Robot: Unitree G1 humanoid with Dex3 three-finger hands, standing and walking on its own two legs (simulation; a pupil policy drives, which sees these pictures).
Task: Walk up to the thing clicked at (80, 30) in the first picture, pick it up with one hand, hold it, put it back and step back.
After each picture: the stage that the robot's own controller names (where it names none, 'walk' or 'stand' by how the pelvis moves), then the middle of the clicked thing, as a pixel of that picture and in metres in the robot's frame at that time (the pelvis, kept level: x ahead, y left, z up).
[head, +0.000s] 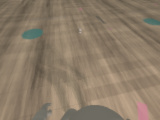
stand; (80, 30) +2.18 +0.38 -0.72
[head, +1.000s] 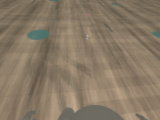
walk; (87, 36) +2.06 +0.14 -0.70
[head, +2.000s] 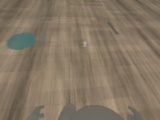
walk; (84, 44) +1.40 +0.12 -0.71
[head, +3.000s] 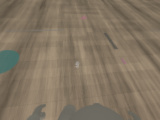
walk; (77, 64) +0.88 +0.17 -0.71
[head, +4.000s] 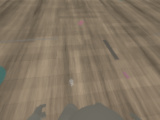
walk; (71, 82) +0.52 +0.23 -0.71
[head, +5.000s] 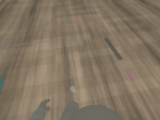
stand; (72, 89) +0.38 +0.21 -0.70
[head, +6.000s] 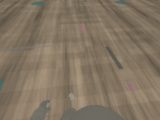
stand; (71, 96) +0.34 +0.20 -0.71
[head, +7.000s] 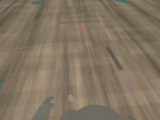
stand; (70, 98) +0.31 +0.21 -0.72
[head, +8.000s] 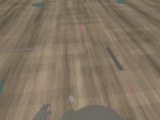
stand; (71, 98) +0.31 +0.21 -0.72
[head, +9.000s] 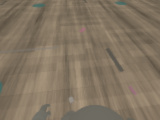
stand; (71, 100) +0.30 +0.21 -0.73
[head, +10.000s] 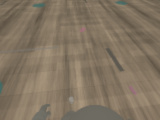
stand; (71, 99) +0.30 +0.21 -0.73
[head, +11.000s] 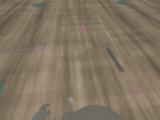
stand; (71, 100) +0.30 +0.20 -0.73
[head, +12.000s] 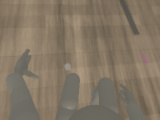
go down; (67, 67) +0.38 +0.20 -0.42
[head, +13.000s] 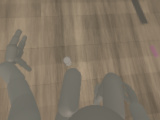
go down; (67, 61) +0.40 +0.21 -0.32
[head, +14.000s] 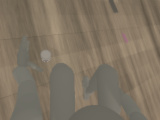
close in; (46, 56) +0.39 +0.24 -0.23
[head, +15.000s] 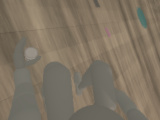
close; (31, 54) +0.40 +0.25 -0.22
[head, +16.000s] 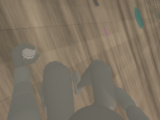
lift; (28, 53) +0.39 +0.25 -0.22
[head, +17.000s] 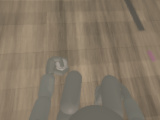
lift; (62, 66) +0.32 +0.21 -0.06
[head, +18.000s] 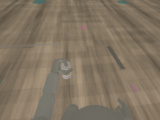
hold; (66, 70) +0.33 +0.17 +0.03
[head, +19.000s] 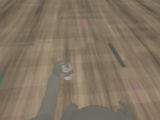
hold; (67, 71) +0.33 +0.17 +0.00
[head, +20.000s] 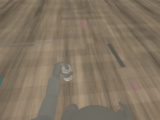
crouch; (67, 72) +0.32 +0.17 +0.00
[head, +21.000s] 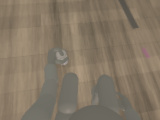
crouch; (62, 57) +0.41 +0.19 -0.10
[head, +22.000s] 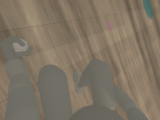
lower; (21, 48) +0.43 +0.27 -0.23
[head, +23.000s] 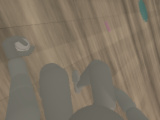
lower; (23, 47) +0.42 +0.28 -0.23
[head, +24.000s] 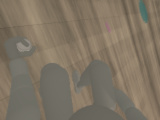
lower; (24, 47) +0.42 +0.27 -0.23
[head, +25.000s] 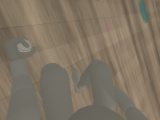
lower; (25, 48) +0.42 +0.27 -0.23
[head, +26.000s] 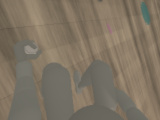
loosen; (31, 50) +0.41 +0.25 -0.23
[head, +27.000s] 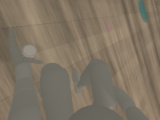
withdraw; (29, 52) +0.40 +0.24 -0.23
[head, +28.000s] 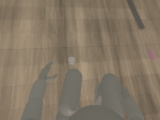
walk; (71, 61) +0.43 +0.18 -0.33
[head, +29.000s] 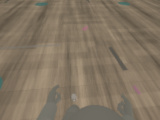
stand; (73, 97) +0.35 +0.16 -0.66
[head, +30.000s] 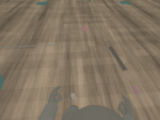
stand; (73, 96) +0.35 +0.17 -0.67
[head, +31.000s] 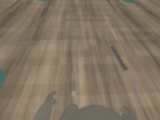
stand; (73, 94) +0.35 +0.17 -0.68
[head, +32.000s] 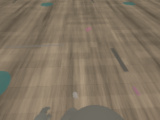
walk; (75, 95) +0.37 +0.17 -0.72
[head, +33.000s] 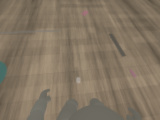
walk; (78, 80) +0.46 +0.09 -0.70
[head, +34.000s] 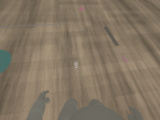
walk; (76, 64) +0.74 +0.18 -0.71
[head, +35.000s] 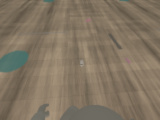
stand; (81, 63) +0.96 +0.18 -0.71
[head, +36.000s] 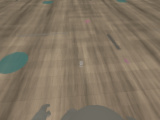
stand; (81, 63) +0.97 +0.18 -0.72
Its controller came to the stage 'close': yes
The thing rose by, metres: 0.71
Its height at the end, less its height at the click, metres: +0.00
